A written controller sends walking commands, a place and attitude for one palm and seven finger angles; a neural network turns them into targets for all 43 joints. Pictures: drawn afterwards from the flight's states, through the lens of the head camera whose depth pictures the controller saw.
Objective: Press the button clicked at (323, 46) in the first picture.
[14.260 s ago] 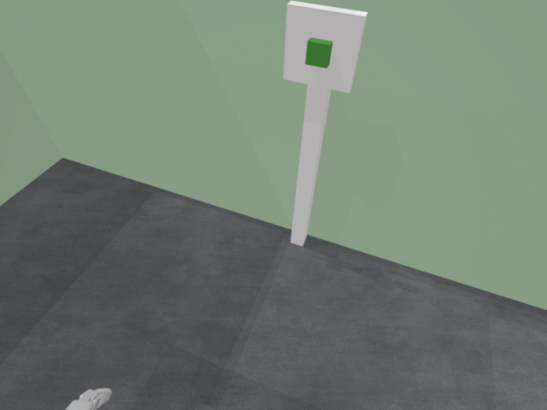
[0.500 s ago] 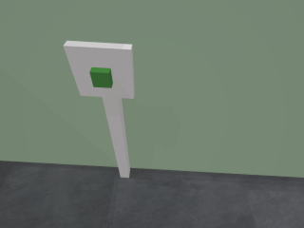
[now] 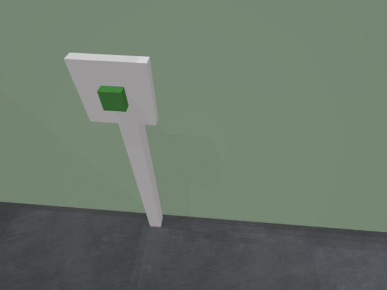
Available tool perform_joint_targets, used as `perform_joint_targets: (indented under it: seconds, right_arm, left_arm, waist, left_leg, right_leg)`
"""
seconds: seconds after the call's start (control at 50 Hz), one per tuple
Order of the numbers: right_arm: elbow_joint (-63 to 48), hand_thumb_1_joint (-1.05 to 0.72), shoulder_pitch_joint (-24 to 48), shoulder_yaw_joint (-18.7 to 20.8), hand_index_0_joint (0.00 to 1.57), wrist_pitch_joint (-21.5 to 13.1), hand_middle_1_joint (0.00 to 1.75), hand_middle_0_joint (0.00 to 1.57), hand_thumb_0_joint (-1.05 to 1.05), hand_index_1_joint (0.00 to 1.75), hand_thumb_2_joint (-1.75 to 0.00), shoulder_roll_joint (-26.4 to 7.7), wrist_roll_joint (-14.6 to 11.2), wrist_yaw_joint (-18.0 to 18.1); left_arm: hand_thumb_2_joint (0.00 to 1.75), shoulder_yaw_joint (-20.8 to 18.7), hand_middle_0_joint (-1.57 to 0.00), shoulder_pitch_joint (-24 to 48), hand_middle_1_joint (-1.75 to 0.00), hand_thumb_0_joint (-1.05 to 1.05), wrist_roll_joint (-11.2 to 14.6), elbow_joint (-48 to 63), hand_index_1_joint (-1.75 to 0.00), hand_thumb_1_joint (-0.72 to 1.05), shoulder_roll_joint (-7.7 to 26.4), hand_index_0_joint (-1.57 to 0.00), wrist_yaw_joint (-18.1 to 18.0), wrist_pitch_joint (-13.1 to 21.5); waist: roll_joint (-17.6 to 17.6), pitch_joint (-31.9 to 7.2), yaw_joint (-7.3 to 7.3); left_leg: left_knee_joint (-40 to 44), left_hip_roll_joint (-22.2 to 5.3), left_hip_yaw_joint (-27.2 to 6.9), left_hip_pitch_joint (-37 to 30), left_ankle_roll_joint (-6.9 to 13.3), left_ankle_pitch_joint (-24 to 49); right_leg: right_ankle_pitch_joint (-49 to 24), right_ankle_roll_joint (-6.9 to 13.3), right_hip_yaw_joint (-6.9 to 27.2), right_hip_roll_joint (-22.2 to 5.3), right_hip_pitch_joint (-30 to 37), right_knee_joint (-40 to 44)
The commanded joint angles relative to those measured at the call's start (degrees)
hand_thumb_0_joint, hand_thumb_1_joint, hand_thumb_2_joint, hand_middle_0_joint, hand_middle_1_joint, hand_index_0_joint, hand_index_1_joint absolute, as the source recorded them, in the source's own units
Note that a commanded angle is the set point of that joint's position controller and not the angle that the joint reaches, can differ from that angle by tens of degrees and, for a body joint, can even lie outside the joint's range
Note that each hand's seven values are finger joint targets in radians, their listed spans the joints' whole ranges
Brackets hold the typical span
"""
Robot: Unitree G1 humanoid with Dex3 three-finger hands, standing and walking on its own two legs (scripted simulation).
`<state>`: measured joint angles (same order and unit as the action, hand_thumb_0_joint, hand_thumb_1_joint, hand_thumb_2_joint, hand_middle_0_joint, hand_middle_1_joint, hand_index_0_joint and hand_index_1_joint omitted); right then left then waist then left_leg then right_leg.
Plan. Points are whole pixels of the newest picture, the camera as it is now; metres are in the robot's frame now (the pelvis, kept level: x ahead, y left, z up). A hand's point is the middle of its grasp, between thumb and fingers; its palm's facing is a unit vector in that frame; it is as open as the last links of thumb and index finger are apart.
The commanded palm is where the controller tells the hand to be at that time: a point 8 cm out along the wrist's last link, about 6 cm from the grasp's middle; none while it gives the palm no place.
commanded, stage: come to a stop and stand still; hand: left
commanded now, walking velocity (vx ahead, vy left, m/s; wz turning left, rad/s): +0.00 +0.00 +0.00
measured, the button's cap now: (114, 98) +0.52 +0.23 +0.12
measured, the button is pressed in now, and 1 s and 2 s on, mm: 0 0 0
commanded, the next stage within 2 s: look again from close up in 0.28 s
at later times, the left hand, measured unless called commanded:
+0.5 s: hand out of the picture -0.02 +0.16 -0.17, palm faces +0.01 -0.98 -0.18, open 7.4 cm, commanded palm none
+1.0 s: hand out of the picture +0.00 +0.24 -0.18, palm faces -0.03 -0.98 -0.20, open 7.4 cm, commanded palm +0.09 +0.29 -0.07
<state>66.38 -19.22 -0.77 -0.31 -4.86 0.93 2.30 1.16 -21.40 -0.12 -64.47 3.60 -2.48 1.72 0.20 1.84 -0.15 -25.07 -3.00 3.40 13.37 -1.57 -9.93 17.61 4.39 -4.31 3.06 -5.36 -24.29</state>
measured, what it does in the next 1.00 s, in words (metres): shifts its weight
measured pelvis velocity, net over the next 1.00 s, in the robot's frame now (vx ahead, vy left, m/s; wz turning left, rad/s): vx -0.01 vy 0.06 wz -0.03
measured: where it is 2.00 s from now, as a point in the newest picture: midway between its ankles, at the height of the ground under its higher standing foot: outside the picture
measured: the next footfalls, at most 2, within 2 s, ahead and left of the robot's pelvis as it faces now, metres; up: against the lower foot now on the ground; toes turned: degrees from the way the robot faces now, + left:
none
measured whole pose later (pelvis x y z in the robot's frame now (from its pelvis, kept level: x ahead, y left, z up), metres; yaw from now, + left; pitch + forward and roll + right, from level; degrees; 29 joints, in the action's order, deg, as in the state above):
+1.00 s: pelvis -0.01 +0.06 +0.00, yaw -2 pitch +1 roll +0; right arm 61.0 -17.8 -1.5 -0.7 -8.6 0.9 1.5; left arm 0.9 -17.4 -1.1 -61.1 9.9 -2.5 0.0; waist 0.7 1.5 0.0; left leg -26.8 3.7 4.4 14.7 5.3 -12.9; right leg 17.9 -0.7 -1.2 -1.2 -10.2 -27.5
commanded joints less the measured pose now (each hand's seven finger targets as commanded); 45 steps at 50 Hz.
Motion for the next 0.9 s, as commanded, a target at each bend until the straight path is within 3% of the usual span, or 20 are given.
perform_joint_targets:
  seconds: [0.0,0.12,0.34,0.36,0.38,0.4,0.42,0.44,0.46,0.48,0.52,0.56,0.58,0.62,0.7,0.8,0.88]
  right_arm:
    - [-1.2,-0.9,-3.3,0.9,0.2,-0.3,0.3,0.2,0.0,0.3,-0.9,-3.9,-0.3,0.2]
    - [-1.6,-0.9,-2.4,0.9,0.2,-0.1,0.3,0.2,0.0,0.3,-0.9,-4.2,-0.4,0.3]
    - [-1.8,-0.9,-1.3,0.7,0.2,-0.3,0.3,0.2,0.0,0.3,-0.9,-5.5,-0.3,0.4]
    - [-6.6,-0.9,7.4,1.2,0.2,-1.6,0.3,0.2,0.0,0.3,-0.9,-7.3,-0.7,-0.2]
    - [-8.6,-0.9,2.5,1.6,0.2,-0.3,0.3,0.2,0.0,0.3,-0.9,-5.7,-0.5,-0.5]
    - [-8.1,-0.9,1.5,1.8,0.2,0.0,0.3,0.2,0.0,0.3,-0.9,-5.4,-0.5,-0.5]
    - [-8.0,-0.9,1.9,1.5,0.2,-0.1,0.3,0.2,0.0,0.3,-0.9,-4.5,-0.6,-0.8]
    - [-8.8,-0.9,2.0,1.2,0.2,-0.5,0.3,0.2,0.0,0.3,-0.9,-4.2,-0.7,-1.0]
    - [-9.7,-0.9,1.9,1.3,0.2,-1.0,0.3,0.2,0.0,0.3,-0.9,-4.7,-0.7,-0.9]
    - [-9.5,-0.9,1.3,1.4,0.2,-1.2,0.3,0.2,0.0,0.3,-0.9,-5.1,-0.7,-0.8]
    - [-8.2,-0.9,-2.3,1.3,0.2,-1.5,0.3,0.2,0.0,0.3,-0.9,-5.6,-0.6,-0.6]
    - [-8.0,-0.9,-2.0,1.4,0.2,-1.7,0.3,0.2,0.0,0.3,-0.9,-8.6,-0.2,-0.2]
    - [-8.3,-0.9,-1.0,1.4,0.2,-1.5,0.3,0.2,0.0,0.3,-0.9,-9.1,0.0,0.0]
    - [-8.0,-0.9,0.5,0.9,0.2,-1.3,0.3,0.2,0.0,0.3,-0.9,-8.7,0.1,-0.1]
    - [-9.0,-0.9,1.1,1.0,0.2,-1.0,0.3,0.2,0.0,0.3,-0.9,-10.1,0.2,-0.4]
    - [-8.9,-0.9,0.7,1.3,0.2,-1.2,0.3,0.2,0.0,0.3,-0.9,-11.4,0.2,-0.5]
    - [-8.4,-0.9,0.5,1.3,0.2,-1.4,0.3,0.2,0.0,0.3,-0.9,-11.5,0.0,-0.5]
  left_arm:
    - [0.9,-1.2,-0.2,-6.1,-0.3,0.0,-0.3,0.5,-0.3,0.9,5.5,-0.2,-0.3,0.4]
    - [0.9,-1.2,-0.2,-6.7,-0.3,0.0,-0.5,0.2,-0.3,0.9,5.7,-0.2,-0.4,0.3]
    - [0.9,-1.4,-0.2,-6.6,-0.3,0.0,-0.5,0.3,-0.3,0.9,6.7,-0.2,-0.4,0.1]
    - [0.9,-2.1,-0.2,-10.2,-0.3,0.0,-1.6,-0.8,-0.3,0.9,9.8,-0.2,-2.5,2.2]
    - [0.9,-2.3,-0.2,-7.8,-0.3,0.0,-1.6,2.0,-0.3,0.9,11.5,-0.2,-2.2,2.6]
    - [0.9,-2.1,-0.2,-6.0,-0.3,0.0,-1.3,3.1,-0.3,0.9,10.8,-0.2,-1.8,2.4]
    - [0.9,-2.3,-0.2,-4.7,-0.3,0.0,-1.5,3.0,-0.3,0.9,10.8,-0.2,-1.7,2.3]
    - [0.9,-2.2,-0.2,-5.3,-0.3,0.0,-1.6,3.9,-0.3,0.9,10.9,-0.2,-1.3,2.5]
    - [0.9,-2.2,-0.2,-5.0,-0.3,0.0,-1.6,4.6,-0.3,0.9,10.6,-0.2,-1.4,2.5]
    - [0.9,-2.1,-0.2,-4.1,-0.3,0.0,-1.5,4.8,-0.3,0.9,10.3,-0.2,-1.4,2.3]
    - [0.9,-2.0,-0.2,-1.4,-0.3,0.0,-1.0,5.8,-0.3,0.9,10.1,-0.2,-1.3,1.6]
    - [0.9,-1.6,-0.2,-2.5,-0.3,0.0,-0.6,6.0,-0.3,0.9,8.3,-0.2,-1.2,0.3]
    - [0.9,-1.7,-0.2,-2.8,-0.3,0.0,-0.8,5.9,-0.3,0.9,8.0,-0.2,-1.3,-0.2]
    - [0.9,-1.5,-0.2,-1.6,-0.3,0.0,-0.9,5.3,-0.3,0.9,8.7,-0.2,-1.0,-0.9]
    - [0.9,-1.3,-0.2,-0.7,-0.3,0.0,-1.1,5.4,-0.3,0.9,9.3,-0.2,-0.2,-1.4]
    - [0.9,-1.3,-0.2,0.4,-0.3,0.0,-1.2,6.0,-0.3,0.9,10.1,-0.2,0.3,-1.6]
    - [0.9,-1.3,-0.2,0.5,-0.3,0.0,-1.2,5.6,-0.3,0.9,10.2,-0.2,0.4,-1.5]
  waist:
    - [0.6,3.9,-0.02]
    - [2.5,4.8,0.08]
    - [1.1,4.3,0.51]
    - [5.7,5.6,3.53]
    - [3.8,2.4,-1.28]
    - [0.1,0.8,-1.32]
    - [-0.3,-0.7,-1.23]
    - [3.4,-3.1,-0.49]
    - [6.2,-4.5,-0.33]
    - [7.3,-5.4,-0.56]
    - [4.9,-5.4,-2.09]
    - [-2.4,-2.5,-0.13]
    - [-2.2,0.3,0.53]
    - [-7.7,5.3,0.99]
    - [-2.4,8.0,0.96]
    - [-1.5,4.4,0.94]
    - [-2.3,2.0,0.94]
  left_leg:
    - [1.6,-2.8,-2.1,-2.6,1.9,3.5]
    - [1.5,-2.9,-1.8,-2.6,1.8,3.9]
    - [1.7,-3.3,-2.1,-3.9,2.1,7.0]
    - [-15.8,-1.2,1.8,4.2,0.4,-1.4]
    - [-19.9,0.9,-3.6,7.3,2.2,-9.6]
    - [-20.7,0.5,-2.7,7.5,2.9,-10.5]
    - [-19.2,-0.1,-1.7,7.6,2.6,-10.6]
    - [-17.2,0.8,-1.4,8.1,2.5,-11.7]
    - [-14.8,1.3,-1.4,7.5,2.6,-11.7]
    - [-11.8,1.5,-1.0,5.0,2.6,-10.0]
    - [-3.2,1.5,-1.3,-1.1,2.8,-1.2]
    - [-2.6,-4.4,-7.2,-3.1,5.1,14.0]
    - [-2.2,-5.5,-8.0,-1.3,6.0,12.6]
    - [1.8,-4.8,-10.5,3.5,6.7,6.1]
    - [7.8,-4.2,-12.6,6.9,6.5,-11.5]
    - [10.4,-5.0,-14.4,4.4,6.9,-14.3]
    - [10.7,-5.3,-14.8,1.9,7.1,-11.4]
  right_leg:
    - [-15.3,-2.0,8.6,-9.7,-6.4,7.7]
    - [-18.0,-3.1,8.4,-9.5,-6.1,7.8]
    - [-21.5,-3.2,7.5,-9.4,-4.7,6.7]
    - [-63.6,-10.2,16.6,-14.9,-5.7,7.0]
    - [-66.7,-9.2,13.4,-16.7,-1.8,2.8]
    - [-62.7,-6.3,10.8,-15.9,-1.2,1.7]
    - [-58.2,-2.7,9.0,-15.0,0.0,1.0]
    - [-58.0,0.4,9.2,-14.1,3.5,-0.1]
    - [-58.4,2.1,9.1,-13.9,4.9,-1.4]
    - [-55.5,2.6,8.8,-13.4,3.9,-2.2]
    - [-43.8,1.4,7.4,-11.2,0.7,-5.3]
    - [-20.1,-1.1,7.0,-7.7,-5.9,-3.9]
    - [-11.7,-1.2,6.9,-6.7,-7.2,-1.5]
    - [-2.4,-1.4,6.4,-5.7,-7.4,-0.8]
    - [2.4,-1.4,6.4,-5.3,-8.5,-0.3]
    - [2.2,-1.8,5.4,-5.6,-8.1,-1.5]
    - [1.0,-2.0,5.2,-5.9,-8.2,-1.5]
